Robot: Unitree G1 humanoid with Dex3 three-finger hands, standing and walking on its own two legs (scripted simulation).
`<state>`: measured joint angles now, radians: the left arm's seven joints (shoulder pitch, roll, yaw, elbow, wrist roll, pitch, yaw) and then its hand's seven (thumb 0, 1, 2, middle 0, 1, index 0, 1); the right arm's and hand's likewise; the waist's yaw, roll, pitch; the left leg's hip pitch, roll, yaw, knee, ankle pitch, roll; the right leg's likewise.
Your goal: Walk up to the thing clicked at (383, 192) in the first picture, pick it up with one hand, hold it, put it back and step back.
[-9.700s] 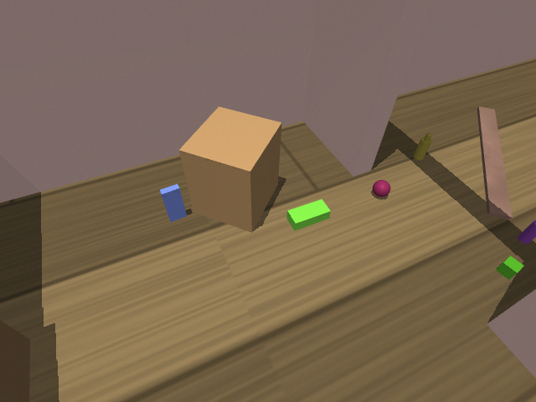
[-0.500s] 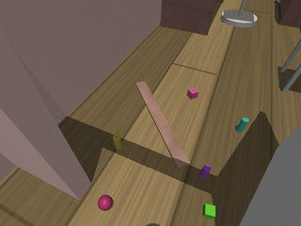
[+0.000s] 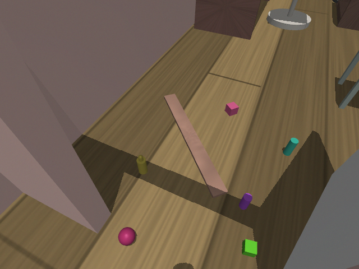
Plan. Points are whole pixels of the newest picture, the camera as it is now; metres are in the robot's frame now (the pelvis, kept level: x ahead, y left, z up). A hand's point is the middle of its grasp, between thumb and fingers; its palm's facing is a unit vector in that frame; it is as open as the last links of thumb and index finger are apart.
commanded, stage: stand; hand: left
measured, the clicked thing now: (126, 236) +0.42 +0.26 -0.74
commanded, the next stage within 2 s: rise first in 1.82 s
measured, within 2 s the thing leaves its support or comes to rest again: neither
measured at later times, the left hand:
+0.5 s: hand out of the picture +0.05 +0.25 -0.16, palm faces -0.03 -0.94 -0.34, open 7.4 cm
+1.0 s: hand out of the picture +0.05 +0.25 -0.16, palm faces -0.03 -0.94 -0.35, open 7.4 cm
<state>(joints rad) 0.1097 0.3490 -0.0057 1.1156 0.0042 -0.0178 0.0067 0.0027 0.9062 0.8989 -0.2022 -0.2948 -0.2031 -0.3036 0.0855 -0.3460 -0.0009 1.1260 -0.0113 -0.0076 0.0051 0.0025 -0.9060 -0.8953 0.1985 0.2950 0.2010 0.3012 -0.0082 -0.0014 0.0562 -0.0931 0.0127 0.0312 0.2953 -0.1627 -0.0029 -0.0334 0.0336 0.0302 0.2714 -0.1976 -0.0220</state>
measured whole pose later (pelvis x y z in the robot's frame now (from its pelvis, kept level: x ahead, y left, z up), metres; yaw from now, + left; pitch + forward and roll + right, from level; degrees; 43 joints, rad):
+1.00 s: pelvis -0.01 +0.00 +0.00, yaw +1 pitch -2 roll +0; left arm 0.13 0.35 -0.02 1.12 0.01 -0.02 0.00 0.00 0.91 0.90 -0.20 -0.30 -0.20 -0.30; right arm 0.11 -0.35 0.00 1.14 -0.01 -0.01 0.01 0.00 -0.91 -0.90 0.20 0.30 0.20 0.30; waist 0.00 0.00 0.05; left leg -0.11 0.01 0.02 0.30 -0.15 0.00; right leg -0.05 0.03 0.02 0.29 -0.19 -0.02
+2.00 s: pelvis -0.01 +0.01 +0.00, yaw +2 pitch +0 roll +0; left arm 0.11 0.34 0.01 1.06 -0.02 -0.03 0.02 0.01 0.86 0.91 -0.21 -0.33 -0.20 -0.34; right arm 0.17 -0.34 0.01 1.01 0.03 -0.03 -0.02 0.00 -0.92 -0.90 0.20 0.30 0.20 0.30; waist -0.01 0.00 0.05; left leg -0.20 0.00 0.00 0.37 -0.17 0.01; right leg -0.13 0.02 0.00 0.35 -0.22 -0.01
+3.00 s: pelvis -0.03 +0.02 -0.13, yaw +1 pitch +22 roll -3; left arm 0.29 0.35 0.08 0.36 0.31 0.22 0.03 -0.01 -0.52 0.95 -0.08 -1.08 -0.09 -1.08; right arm 0.19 -0.24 0.00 0.51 0.01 -0.15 -0.01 0.01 -0.90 -0.90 0.20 0.30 0.20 0.30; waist -0.03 0.01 -0.15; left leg -1.12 0.01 -0.03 1.30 -0.56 0.02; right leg -1.02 0.03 -0.04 1.25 -0.61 -0.01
